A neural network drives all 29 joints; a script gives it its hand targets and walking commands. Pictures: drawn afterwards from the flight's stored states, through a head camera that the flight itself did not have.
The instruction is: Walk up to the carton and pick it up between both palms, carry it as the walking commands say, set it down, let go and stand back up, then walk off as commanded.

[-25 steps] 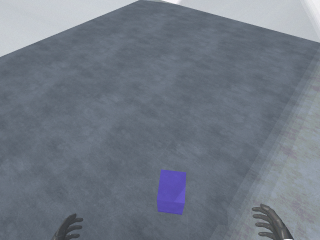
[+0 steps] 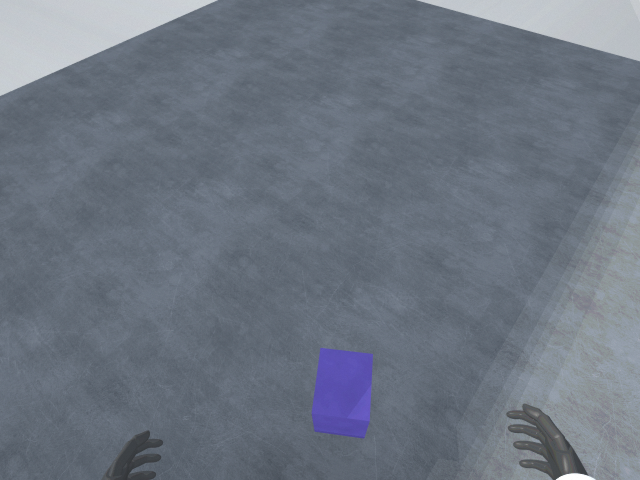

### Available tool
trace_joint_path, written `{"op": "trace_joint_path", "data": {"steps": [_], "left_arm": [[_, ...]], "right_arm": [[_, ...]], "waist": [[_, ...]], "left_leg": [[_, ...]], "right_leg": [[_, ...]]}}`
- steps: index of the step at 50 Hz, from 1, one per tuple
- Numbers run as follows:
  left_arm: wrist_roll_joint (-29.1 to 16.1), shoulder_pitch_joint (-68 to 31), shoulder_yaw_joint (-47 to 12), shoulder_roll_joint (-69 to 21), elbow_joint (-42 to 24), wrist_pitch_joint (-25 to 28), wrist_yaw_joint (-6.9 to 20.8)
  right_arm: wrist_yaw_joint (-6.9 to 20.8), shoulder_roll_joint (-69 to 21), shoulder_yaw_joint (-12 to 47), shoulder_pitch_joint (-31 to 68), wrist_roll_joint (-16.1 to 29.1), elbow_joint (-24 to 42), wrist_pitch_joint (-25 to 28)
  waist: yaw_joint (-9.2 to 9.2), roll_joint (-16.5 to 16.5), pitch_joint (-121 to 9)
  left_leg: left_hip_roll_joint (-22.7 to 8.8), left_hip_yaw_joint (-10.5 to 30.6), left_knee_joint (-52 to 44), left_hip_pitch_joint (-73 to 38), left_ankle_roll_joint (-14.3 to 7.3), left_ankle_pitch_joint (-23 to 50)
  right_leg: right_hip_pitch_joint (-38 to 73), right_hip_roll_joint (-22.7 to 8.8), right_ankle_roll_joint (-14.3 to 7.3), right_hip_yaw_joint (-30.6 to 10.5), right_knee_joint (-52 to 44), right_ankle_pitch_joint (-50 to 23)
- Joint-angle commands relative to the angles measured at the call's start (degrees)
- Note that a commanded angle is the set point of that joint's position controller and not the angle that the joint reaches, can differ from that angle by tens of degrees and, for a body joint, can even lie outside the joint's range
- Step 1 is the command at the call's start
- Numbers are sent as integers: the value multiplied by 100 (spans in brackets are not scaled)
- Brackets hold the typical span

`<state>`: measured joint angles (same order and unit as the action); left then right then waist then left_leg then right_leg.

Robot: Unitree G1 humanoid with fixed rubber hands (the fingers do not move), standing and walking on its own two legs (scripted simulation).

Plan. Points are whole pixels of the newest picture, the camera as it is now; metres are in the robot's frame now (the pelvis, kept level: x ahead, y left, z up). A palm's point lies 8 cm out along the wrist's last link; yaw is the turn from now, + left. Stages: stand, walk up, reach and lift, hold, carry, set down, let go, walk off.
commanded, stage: stand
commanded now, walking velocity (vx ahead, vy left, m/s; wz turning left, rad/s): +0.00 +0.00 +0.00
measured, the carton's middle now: (342, 394) +0.41 -0.01 -0.66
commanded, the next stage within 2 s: walk off in 1.10 s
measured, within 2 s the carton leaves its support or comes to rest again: neither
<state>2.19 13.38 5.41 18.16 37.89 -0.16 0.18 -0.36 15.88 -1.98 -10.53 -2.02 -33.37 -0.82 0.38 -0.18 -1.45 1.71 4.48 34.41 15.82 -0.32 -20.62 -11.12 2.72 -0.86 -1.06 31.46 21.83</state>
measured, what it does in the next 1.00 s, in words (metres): shifts its weight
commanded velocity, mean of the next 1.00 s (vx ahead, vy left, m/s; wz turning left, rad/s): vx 0.00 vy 0.00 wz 0.00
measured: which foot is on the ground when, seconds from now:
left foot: down 0.00-1.00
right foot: down 0.00-1.00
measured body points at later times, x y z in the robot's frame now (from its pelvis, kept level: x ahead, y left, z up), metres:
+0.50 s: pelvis -0.02 +0.00 +0.00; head +0.01 +0.01 +0.45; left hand +0.11 +0.30 -0.10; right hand +0.15 -0.26 -0.08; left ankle -0.08 +0.12 -0.73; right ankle -0.11 -0.10 -0.73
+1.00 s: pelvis -0.11 +0.02 +0.00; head -0.14 +0.02 +0.45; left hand +0.01 +0.31 -0.10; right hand +0.04 -0.26 -0.08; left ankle -0.08 +0.12 -0.73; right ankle -0.11 -0.10 -0.73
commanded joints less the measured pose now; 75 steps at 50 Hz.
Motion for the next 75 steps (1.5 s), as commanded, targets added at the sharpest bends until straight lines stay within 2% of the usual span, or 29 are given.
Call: {"op": "trace_joint_path", "data": {"steps": [1, 4, 5, 7, 10, 14, 18, 21, 24, 35, 41, 45, 50, 52, 58, 62, 63, 64, 65, 67, 68, 70, 72, 74, 75], "left_arm": [[-44, -65, 89, 857, -302, 151, -151], [-44, -106, 104, 872, -281, 166, -165], [-49, -101, 93, 833, -279, 168, -166], [-50, -100, 89, 807, -271, 169, -155], [-39, -102, 83, 791, -238, 193, -147], [-32, 92, 119, 911, -135, 211, -142], [-29, 38, 143, 1017, -79, 233, -155], [-46, -46, 133, 948, -70, 230, -153], [-52, -128, 125, 872, -69, 243, -141], [-42, -169, 176, 1063, 60, 298, -137], [-32, -355, 146, 1053, 196, 299, -76], [-24, -306, 133, 1035, 312, 318, -37], [5, -162, 90, 1021, 521, 339, 14], [5, -157, 101, 1100, 579, 349, 21], [-33, -292, 72, 1175, 742, 352, 26], [-55, -319, 44, 1184, 853, 371, 26], [-70, -373, 36, 1172, 877, 365, 20], [-66, -406, 38, 1200, 887, 370, 13], [-93, -360, 16, 1091, 940, 334, 16], [-156, -93, -163, 473, 915, -12, 44], [-148, 99, -154, 506, 925, -146, 59], [-118, 186, -166, 497, 921, -310, 59], [-78, 257, -150, 579, 936, -382, 57], [-32, 342, -157, 564, 959, -387, 77], [-11, 356, -139, 611, 940, -379, 82]], "right_arm": [[-152, 961, -250, 53, 24, 13, 158], [-160, 983, -260, -42, 22, -34, 177], [-160, 973, -259, -3, 21, -41, 177], [-167, 1014, -276, -75, 20, -60, 185], [-179, 1017, -273, -80, 11, -63, 187], [-169, 996, -268, 54, 25, -16, 203], [-172, 953, -252, 36, 33, -10, 218], [-169, 1028, -275, -89, 23, -69, 249], [-171, 1075, -298, -123, 23, -103, 257], [-123, 1048, -310, 77, 26, -106, 256], [-61, 1120, -311, 128, -28, -178, 270], [-35, 1206, -313, 161, -68, -268, 308], [16, 1344, -340, 225, -97, -331, 306], [24, 1376, -344, 191, -98, -364, 312], [35, 1364, -311, 82, -65, -465, 342], [28, 1334, -279, 6, -14, -564, 354], [22, 1338, -275, 25, -12, -574, 364], [13, 1334, -272, 43, -3, -590, 370], [2, 1281, -253, -14, 22, -629, 395], [28, 641, -27, -245, 58, -648, 258], [16, 746, -39, -288, 44, -638, 190], [-52, 960, -115, -299, 5, -620, 56], [-112, 995, -143, -265, -27, -587, -30], [-159, 1080, -194, -266, -32, -583, -71], [-182, 1095, -213, -289, -22, -577, -78]], "waist": [[64, 35, -1132], [28, 172, -1149], [56, 116, -1189], [23, 244, -1173], [19, 250, -1062], [140, 132, -1042], [113, -24, -999], [41, 160, -1033], [11, 279, -959], [60, 196, -534], [6, 91, -6], [44, 297, 350], [97, 497, 820], [100, 490, 956], [43, 333, 896], [31, 132, 717], [23, 163, 672], [29, 63, 618], [-2, 87, 462], [-27, 426, 265], [9, 582, 298], [6, 863, 504], [10, 806, 698], [35, 691, 788], [41, 630, 772]], "left_leg": [[-440, 131, 55, -693, -220, 3920], [-447, 162, 36, -808, -248, 4083], [-470, 188, 31, -864, -257, 4105], [-512, 237, 5, -978, -275, 4179], [-512, 244, 41, -963, -297, 4197], [-438, 143, 110, -444, -219, 3856], [-395, 109, 49, -238, -173, 3426], [-496, 231, -38, -690, -238, 3856], [-589, 348, -97, -909, -310, 3965], [-496, 364, -219, -473, -264, 2897], [-495, 578, -633, -367, -340, 1531], [-543, 821, -955, -12, -410, 469], [-592, 1112, -1398, 588, -443, -1190], [-576, 1143, -1426, 691, -432, -1369], [-492, 1021, -1253, 547, -433, -968], [-476, 883, -1122, 328, -404, -264], [-478, 864, -1115, 248, -399, -62], [-481, 819, -1070, 176, -395, 315], [-593, 835, -1079, 30, -342, 765], [-869, 1245, -1359, 87, -251, 1276], [-1038, 1445, -1437, 126, -278, 1366], [-1307, 1798, -1657, 396, -346, 1085], [-1409, 1931, -1800, 812, -345, 486], [-1363, 1862, -1862, 1069, -257, 96], [-1322, 1774, -1815, 1073, -204, 149]], "right_leg": [[771, -704, -7, -389, 2, -4532], [713, -685, -2, -353, 79, -4587], [674, -670, 15, -347, 55, -4487], [558, -628, 10, -331, 53, -4259], [500, -622, 10, -333, -22, -4231], [1031, -770, -62, -465, -115, -4490], [1184, -902, -159, -561, -128, -4691], [793, -771, -105, -440, -103, -4302], [478, -676, -49, -386, -147, -3846], [410, -828, -216, -602, -472, -3014], [-307, -715, -241, -658, -839, -1203], [-513, -625, -244, -662, -841, -493], [-758, -484, -279, -662, -836, 564], [-853, -480, -294, -720, -856, 757], [-868, -575, -327, -871, -957, 770], [-635, -666, -322, -895, -976, 217], [-589, -691, -310, -875, -927, -117], [-467, -716, -299, -841, -874, -610], [-353, -707, -224, -709, -756, -1053], [-183, -367, -97, -343, -379, -1017], [-145, -297, -21, -234, -281, -870], [-156, -231, 40, -88, -183, -359], [-19, -228, 17, -49, -138, -115], [145, -245, -36, -65, -200, -113], [199, -274, -79, -90, -274, -191]]}}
